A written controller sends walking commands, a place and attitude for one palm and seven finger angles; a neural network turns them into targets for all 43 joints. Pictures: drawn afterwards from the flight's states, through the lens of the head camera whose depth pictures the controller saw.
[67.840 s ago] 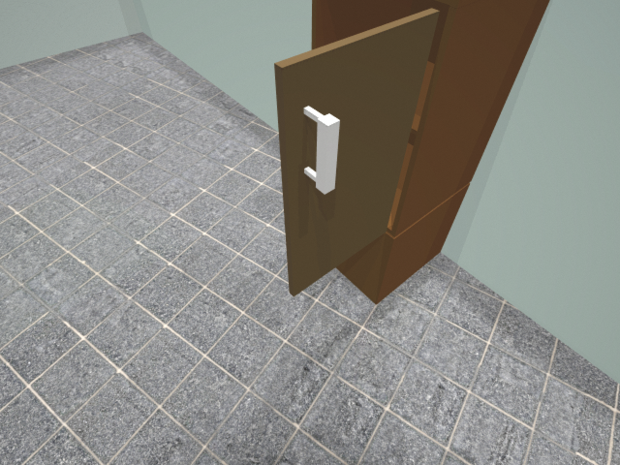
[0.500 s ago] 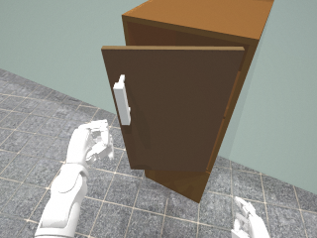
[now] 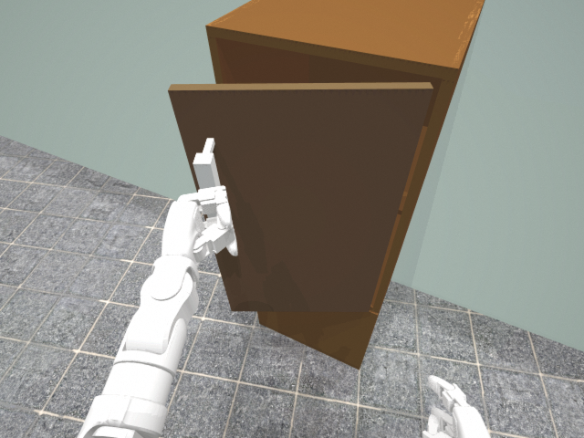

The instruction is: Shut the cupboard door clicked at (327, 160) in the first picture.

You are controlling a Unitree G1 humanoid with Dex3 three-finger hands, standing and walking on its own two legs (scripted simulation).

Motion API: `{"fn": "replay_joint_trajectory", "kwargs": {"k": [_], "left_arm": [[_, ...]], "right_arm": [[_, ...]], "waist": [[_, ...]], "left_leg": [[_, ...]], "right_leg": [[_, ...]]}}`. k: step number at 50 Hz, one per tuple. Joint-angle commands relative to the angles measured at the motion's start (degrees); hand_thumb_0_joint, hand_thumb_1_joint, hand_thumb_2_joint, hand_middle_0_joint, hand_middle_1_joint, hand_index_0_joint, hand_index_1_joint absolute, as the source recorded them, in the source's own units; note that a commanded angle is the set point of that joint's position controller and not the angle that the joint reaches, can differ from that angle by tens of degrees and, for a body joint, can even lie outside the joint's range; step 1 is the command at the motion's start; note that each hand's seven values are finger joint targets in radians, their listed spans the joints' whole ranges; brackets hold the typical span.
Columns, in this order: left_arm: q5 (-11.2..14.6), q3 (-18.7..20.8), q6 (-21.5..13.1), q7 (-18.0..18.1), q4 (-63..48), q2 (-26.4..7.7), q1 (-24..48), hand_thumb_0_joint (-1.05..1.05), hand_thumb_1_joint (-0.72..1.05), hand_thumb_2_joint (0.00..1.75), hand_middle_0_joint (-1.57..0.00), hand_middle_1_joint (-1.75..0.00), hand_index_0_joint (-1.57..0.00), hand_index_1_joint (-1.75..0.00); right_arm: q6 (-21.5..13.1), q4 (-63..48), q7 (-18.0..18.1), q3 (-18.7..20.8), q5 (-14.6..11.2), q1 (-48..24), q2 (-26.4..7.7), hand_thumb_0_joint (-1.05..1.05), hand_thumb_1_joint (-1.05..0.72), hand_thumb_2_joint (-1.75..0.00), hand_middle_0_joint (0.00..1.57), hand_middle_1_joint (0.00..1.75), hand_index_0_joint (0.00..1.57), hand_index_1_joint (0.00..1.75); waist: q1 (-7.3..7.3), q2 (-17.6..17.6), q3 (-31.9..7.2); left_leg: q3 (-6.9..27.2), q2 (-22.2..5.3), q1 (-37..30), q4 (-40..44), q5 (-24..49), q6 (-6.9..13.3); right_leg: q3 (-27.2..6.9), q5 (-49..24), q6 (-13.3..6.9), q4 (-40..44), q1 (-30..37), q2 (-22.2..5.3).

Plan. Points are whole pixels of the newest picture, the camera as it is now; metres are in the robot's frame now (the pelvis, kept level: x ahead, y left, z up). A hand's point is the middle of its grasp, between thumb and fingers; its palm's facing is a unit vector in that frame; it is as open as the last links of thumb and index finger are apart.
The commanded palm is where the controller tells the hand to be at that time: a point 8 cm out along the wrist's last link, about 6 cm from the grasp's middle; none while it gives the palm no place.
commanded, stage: bring the fist close to the handle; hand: left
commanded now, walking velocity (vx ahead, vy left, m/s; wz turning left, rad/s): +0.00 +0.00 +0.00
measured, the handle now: (214, 185) +0.45 +0.15 +0.12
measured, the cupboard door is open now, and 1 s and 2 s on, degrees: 25 20 6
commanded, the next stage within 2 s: push the door shut along its arc in 0.32 s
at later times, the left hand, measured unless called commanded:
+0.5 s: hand (224, 232) +0.35 +0.12 +0.12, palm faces +0.02 -1.00 -0.01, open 3.1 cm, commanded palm +0.33 +0.16 +0.12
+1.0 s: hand (228, 205) +0.40 +0.12 +0.12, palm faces -0.10 -0.99 -0.03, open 3.2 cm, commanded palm +0.40 +0.15 +0.12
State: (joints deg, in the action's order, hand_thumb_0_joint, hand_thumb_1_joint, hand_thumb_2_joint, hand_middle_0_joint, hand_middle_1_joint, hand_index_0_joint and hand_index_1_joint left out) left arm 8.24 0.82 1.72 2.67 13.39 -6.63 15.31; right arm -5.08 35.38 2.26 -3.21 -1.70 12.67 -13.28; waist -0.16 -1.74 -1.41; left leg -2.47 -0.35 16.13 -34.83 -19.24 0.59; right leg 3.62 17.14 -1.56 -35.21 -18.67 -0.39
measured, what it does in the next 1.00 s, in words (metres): stands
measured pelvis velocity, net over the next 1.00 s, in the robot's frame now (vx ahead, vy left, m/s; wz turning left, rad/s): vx -0.01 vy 0.01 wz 0.01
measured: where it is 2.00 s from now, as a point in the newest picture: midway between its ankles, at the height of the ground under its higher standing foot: outside the picture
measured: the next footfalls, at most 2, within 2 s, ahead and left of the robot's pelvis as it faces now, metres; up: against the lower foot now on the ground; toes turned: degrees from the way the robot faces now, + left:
none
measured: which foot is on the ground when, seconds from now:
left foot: down 0.00-1.00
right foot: down 0.00-1.00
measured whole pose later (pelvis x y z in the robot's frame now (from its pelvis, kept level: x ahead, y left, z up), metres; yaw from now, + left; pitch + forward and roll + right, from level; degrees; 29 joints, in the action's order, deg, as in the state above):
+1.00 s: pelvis -0.01 +0.01 +0.00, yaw +1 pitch +3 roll +0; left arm 10.2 4.1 -8.6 -6.7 41.4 -12.0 35.2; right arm -4.6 38.1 2.9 -2.0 -2.6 16.3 -14.9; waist 1.9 -1.5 -1.1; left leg -2.2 0.2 21.3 -36.5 -18.4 1.3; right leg 3.9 15.9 -1.1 -36.0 -23.2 -1.0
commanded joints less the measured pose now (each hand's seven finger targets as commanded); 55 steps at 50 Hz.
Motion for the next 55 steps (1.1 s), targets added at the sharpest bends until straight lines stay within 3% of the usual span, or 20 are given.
{"fn": "replay_joint_trajectory", "kwargs": {"k": [1, 6, 9, 12, 13, 17, 22, 25, 28, 30, 31, 33, 35, 40, 42, 44, 45, 47, 51, 55], "left_arm": [[-0.1, 2.8, -5.0, 0.2, -11.4, -4.7, 18.1, 0.00, 0.90, 0.90, -1.30, -1.50, -1.30, -1.50], [-0.2, 2.0, -6.1, 0.1, -13.4, -4.0, 18.0, 0.00, 0.90, 0.90, -1.30, -1.50, -1.30, -1.50], [0.1, 3.9, -6.4, 0.3, -13.6, -5.9, 16.8, 0.00, 0.90, 0.90, -1.30, -1.50, -1.30, -1.50], [0.0, 2.4, -6.4, 0.1, -13.2, -5.0, 19.0, 0.00, 0.90, 0.90, -1.30, -1.50, -1.30, -1.50], [0.1, 4.2, -6.4, 0.4, -12.6, -7.1, 19.6, 0.00, 0.90, 0.90, -1.30, -1.50, -1.30, -1.50], [0.5, 3.0, -6.6, -0.2, -12.1, -5.7, 21.1, 0.00, 0.90, 0.90, -1.30, -1.50, -1.30, -1.50], [0.7, 3.3, -6.6, -1.2, -9.3, -6.0, 20.6, 0.00, 0.90, 0.90, -1.30, -1.50, -1.30, -1.50], [0.5, 2.0, -6.9, -2.1, -7.7, -6.1, 27.1, 0.00, 0.90, 0.90, -1.30, -1.50, -1.30, -1.50], [0.7, 4.0, -7.6, -2.6, -5.7, -8.2, 29.4, 0.00, 0.90, 0.90, -1.30, -1.50, -1.30, -1.50], [1.1, 4.3, -7.9, -3.3, -3.0, -8.1, 30.5, 0.00, 0.90, 0.90, -1.30, -1.50, -1.30, -1.50], [1.2, 4.3, -8.0, -3.7, -1.2, -8.2, 31.7, 0.00, 0.90, 0.90, -1.30, -1.50, -1.30, -1.50], [1.2, 6.1, -8.5, -4.1, 2.4, -10.6, 33.8, 0.00, 0.90, 0.90, -1.30, -1.50, -1.30, -1.50], [1.5, 5.2, -9.2, -5.0, 4.0, -9.1, 35.1, 0.00, 0.90, 0.90, -1.30, -1.50, -1.30, -1.50], [2.0, 5.8, -11.6, -7.6, 7.9, -10.7, 39.1, 0.00, 0.90, 0.90, -1.30, -1.50, -1.30, -1.50], [2.2, 5.0, -12.3, -8.4, 10.2, -10.2, 43.2, 0.00, 0.90, 0.90, -1.30, -1.50, -1.30, -1.50], [2.1, 6.4, -13.0, -8.9, 12.5, -12.5, 45.1, 0.00, 0.90, 0.90, -1.30, -1.50, -1.30, -1.50], [2.1, 3.6, -13.4, -9.7, 12.5, -9.6, 46.9, 0.00, 0.90, 0.90, -1.30, -1.50, -1.30, -1.50], [2.2, 3.7, -14.2, -10.1, 14.8, -9.9, 49.3, 0.00, 0.90, 0.90, -1.30, -1.50, -1.30, -1.50], [2.3, 1.1, -15.7, -11.3, 21.1, -7.6, 55.9, 0.00, 0.90, 0.90, -1.30, -1.50, -1.30, -1.50], [2.6, 1.7, -17.6, -12.3, 27.1, -9.0, 64.0, 0.00, 0.90, 0.90, -1.30, -1.50, -1.30, -1.50]], "right_arm": [[-2.6, -9.3, 0.3, 2.9, -0.4, -5.0, -5.9, 0.00, -0.90, -0.90, 0.20, 0.30, 0.20, 0.30], [-2.5, -10.0, 0.1, 3.3, -0.4, -4.7, -5.9, 0.00, -0.90, -0.90, 0.20, 0.30, 0.20, 0.30], [-2.4, -9.9, 0.2, 3.4, -0.3, -4.7, -6.1, 0.00, -0.90, -0.90, 0.20, 0.30, 0.20, 0.30], [-2.2, -9.5, 0.3, 3.1, -0.4, -5.0, -5.9, 0.00, -0.90, -0.90, 0.20, 0.30, 0.20, 0.30], [-2.1, -9.2, 0.6, 3.2, -0.4, -4.9, -6.2, 0.00, -0.90, -0.90, 0.20, 0.30, 0.20, 0.30], [-2.3, -9.2, 0.8, 3.0, -0.5, -5.4, -6.0, 0.00, -0.90, -0.90, 0.20, 0.30, 0.20, 0.30], [-2.4, -8.8, 0.9, 3.0, -0.6, -4.9, -6.3, 0.00, -0.90, -0.90, 0.20, 0.30, 0.20, 0.30], [-2.2, -8.3, 1.1, 3.0, -0.7, -4.5, -6.5, 0.00, -0.90, -0.90, 0.20, 0.30, 0.20, 0.30], [-2.2, -7.9, 1.4, 3.2, -0.6, -3.8, -6.9, 0.00, -0.90, -0.90, 0.20, 0.30, 0.20, 0.30], [-2.2, -7.7, 1.4, 3.0, -0.7, -3.8, -6.8, 0.00, -0.90, -0.90, 0.20, 0.30, 0.20, 0.30], [-2.2, -7.4, 1.4, 2.9, -0.7, -3.4, -6.9, 0.00, -0.90, -0.90, 0.20, 0.30, 0.20, 0.30], [-1.8, -6.9, 1.6, 3.1, -0.7, -2.8, -7.3, 0.00, -0.90, -0.90, 0.20, 0.30, 0.20, 0.30], [-2.0, -7.0, 1.4, 3.2, -0.8, -2.6, -7.1, 0.00, -0.90, -0.90, 0.20, 0.30, 0.20, 0.30], [-2.0, -6.5, 1.2, 3.5, -0.9, -1.0, -7.8, 0.00, -0.90, -0.90, 0.20, 0.30, 0.20, 0.30], [-2.0, -5.9, 1.2, 3.5, -1.0, -0.4, -7.9, 0.00, -0.90, -0.90, 0.20, 0.30, 0.20, 0.30], [-1.9, -5.5, 1.3, 3.7, -1.0, 0.6, -8.4, 0.00, -0.90, -0.90, 0.20, 0.30, 0.20, 0.30], [-2.1, -5.5, 1.2, 3.7, -1.1, 0.5, -8.1, 0.00, -0.90, -0.90, 0.20, 0.30, 0.20, 0.30], [-2.3, -4.7, 1.1, 3.9, -1.1, 1.4, -8.4, 0.00, -0.90, -0.90, 0.20, 0.30, 0.20, 0.30], [-2.8, -3.4, 1.1, 4.1, -1.1, 3.1, -8.9, 0.00, -0.90, -0.90, 0.20, 0.30, 0.20, 0.30], [-3.4, -1.8, 1.2, 4.0, -0.8, 5.0, -9.6, 0.00, -0.90, -0.90, 0.20, 0.30, 0.20, 0.30]], "waist": [[-0.49, 3.6, -13.5], [-0.49, 3.3, -14.7], [-0.67, 4.6, -14.1], [0.30, 4.3, -12.3], [0.38, 5.0, -11.7], [0.31, 2.8, -12.6], [0.61, 4.4, -12.1], [1.91, 3.9, -11.6], [1.58, 3.7, -14.2], [1.41, 2.8, -14.3], [1.83, 4.3, -13.8], [1.93, 5.0, -13.2], [1.86, 3.8, -14.5], [2.43, 3.4, -15.8], [3.50, 3.1, -15.1], [3.73, 4.2, -15.8], [4.30, 2.2, -16.4], [4.68, 1.1, -16.8], [6.42, 3.0, -15.9], [8.02, 3.3, -16.8]], "left_leg": [[1.0, 0.7, -2.7, 4.5, 14.4, 0.5], [0.6, 0.7, -3.5, 4.6, 14.7, 0.7], [0.5, 0.7, -3.0, 4.9, 13.6, 0.8], [0.5, 0.9, -2.7, 5.1, 11.7, 1.0], [0.6, 0.7, -2.6, 5.1, 10.7, 1.0], [0.9, 0.9, -3.0, 5.5, 9.4, 0.9], [1.0, 0.9, -2.6, 5.4, 9.9, 0.9], [1.4, 0.9, -2.7, 5.3, 8.7, 1.0], [1.7, 0.8, -3.6, 5.0, 10.2, 0.9], [1.7, 0.9, -3.0, 5.0, 11.0, 0.8], [1.9, 0.9, -2.6, 5.0, 10.8, 0.8], [2.0, 0.8, -1.7, 5.0, 10.0, 0.9], [1.8, 0.9, -2.0, 4.7, 11.0, 0.9], [1.9, 0.8, -1.7, 4.3, 11.9, 0.8], [2.1, 0.9, -1.4, 4.1, 10.3, 0.9], [2.3, 1.0, -0.5, 4.0, 10.1, 1.0], [2.3, 1.1, -1.5, 3.8, 10.3, 1.0], [2.8, 1.0, -2.1, 3.5, 9.8, 0.9], [3.8, 0.9, -1.5, 3.3, 7.7, 0.9], [4.4, 1.1, -0.3, 2.7, 4.9, 1.0]], "right_leg": [[-1.9, -16.3, 0.3, 4.7, 6.9, -0.2], [-2.0, -16.9, 0.4, 4.8, 7.5, -0.1], [-2.4, -16.0, 0.6, 5.5, 7.8, -0.2], [-2.5, -13.9, 0.7, 6.3, 6.5, -0.1], [-2.8, -12.2, 0.9, 6.9, 6.3, -0.2], [-2.6, -10.3, 0.5, 6.9, 5.9, -0.1], [-2.5, -11.5, 0.6, 6.8, 5.8, 0.0], [-2.6, -10.0, 0.7, 6.9, 4.1, -0.1], [-2.4, -11.6, 0.4, 6.1, 5.1, 0.1], [-2.4, -12.8, 0.2, 5.6, 5.2, 0.0], [-2.2, -12.7, 0.3, 5.5, 4.7, 0.1], [-2.4, -11.7, 0.4, 5.7, 4.4, 0.0], [-2.5, -13.1, 0.2, 5.3, 4.3, 0.0], [-2.4, -14.6, 0.0, 4.5, 3.9, 0.1], [-2.3, -12.9, 0.1, 4.5, 2.0, 0.3], [-2.6, -12.6, 0.1, 4.4, 2.7, 0.2], [-2.4, -12.8, 0.0, 4.2, 1.6, 0.3], [-2.0, -11.8, -0.2, 3.8, -0.3, 0.5], [-1.5, -9.1, -0.1, 3.3, -3.6, 0.8], [-1.7, -6.4, -0.1, 2.7, -5.9, 0.8]]}}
